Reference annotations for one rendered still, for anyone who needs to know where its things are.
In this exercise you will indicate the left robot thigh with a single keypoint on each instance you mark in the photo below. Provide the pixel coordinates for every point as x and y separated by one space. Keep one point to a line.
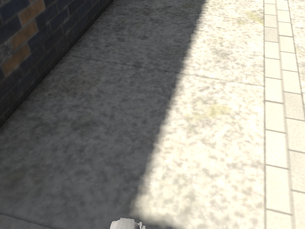
124 223

